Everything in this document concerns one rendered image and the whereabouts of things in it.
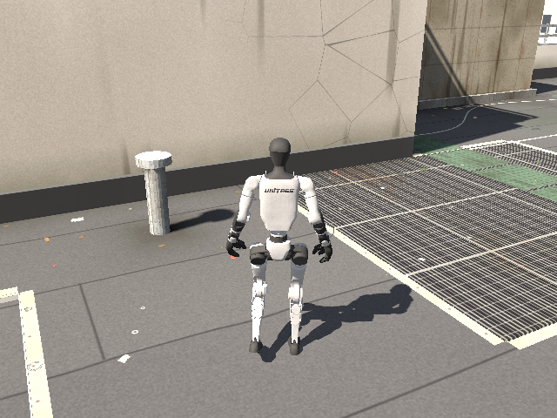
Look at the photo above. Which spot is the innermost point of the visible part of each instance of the robot right foot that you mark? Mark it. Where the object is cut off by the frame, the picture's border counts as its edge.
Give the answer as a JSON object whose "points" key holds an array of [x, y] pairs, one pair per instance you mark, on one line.
{"points": [[294, 348]]}

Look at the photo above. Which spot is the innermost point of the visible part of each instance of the right robot shin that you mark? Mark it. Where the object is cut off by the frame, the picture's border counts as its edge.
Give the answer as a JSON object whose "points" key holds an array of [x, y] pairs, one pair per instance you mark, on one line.
{"points": [[296, 316]]}

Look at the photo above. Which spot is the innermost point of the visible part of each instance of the robot right upper arm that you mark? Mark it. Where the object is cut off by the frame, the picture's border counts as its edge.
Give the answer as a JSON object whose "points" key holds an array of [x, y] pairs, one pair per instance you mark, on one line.
{"points": [[311, 199]]}

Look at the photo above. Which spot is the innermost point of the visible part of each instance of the left robot hand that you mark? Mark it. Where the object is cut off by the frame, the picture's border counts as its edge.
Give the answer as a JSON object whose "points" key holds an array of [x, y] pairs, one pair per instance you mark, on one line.
{"points": [[239, 243]]}

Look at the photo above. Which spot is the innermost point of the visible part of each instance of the robot left upper arm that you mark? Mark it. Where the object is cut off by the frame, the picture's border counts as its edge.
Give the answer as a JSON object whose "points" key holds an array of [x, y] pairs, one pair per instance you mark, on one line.
{"points": [[251, 184]]}

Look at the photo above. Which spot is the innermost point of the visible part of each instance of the right robot hand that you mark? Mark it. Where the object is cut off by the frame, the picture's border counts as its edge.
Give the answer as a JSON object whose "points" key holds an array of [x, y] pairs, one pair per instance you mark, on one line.
{"points": [[323, 249]]}

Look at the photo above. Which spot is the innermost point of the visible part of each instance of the robot left forearm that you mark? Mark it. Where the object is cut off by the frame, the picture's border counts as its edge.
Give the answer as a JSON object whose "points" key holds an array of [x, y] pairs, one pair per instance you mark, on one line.
{"points": [[236, 229]]}

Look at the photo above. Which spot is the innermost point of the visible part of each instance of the robot right forearm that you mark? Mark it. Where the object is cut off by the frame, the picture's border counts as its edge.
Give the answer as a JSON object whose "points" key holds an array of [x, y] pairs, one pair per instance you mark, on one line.
{"points": [[322, 232]]}

